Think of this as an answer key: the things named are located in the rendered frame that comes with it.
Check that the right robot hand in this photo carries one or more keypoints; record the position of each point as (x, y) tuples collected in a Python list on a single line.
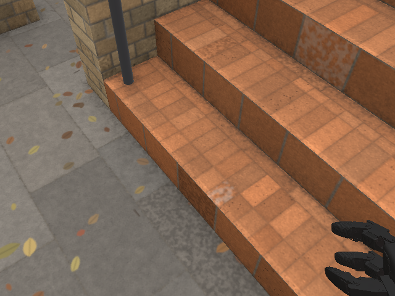
[(380, 269)]

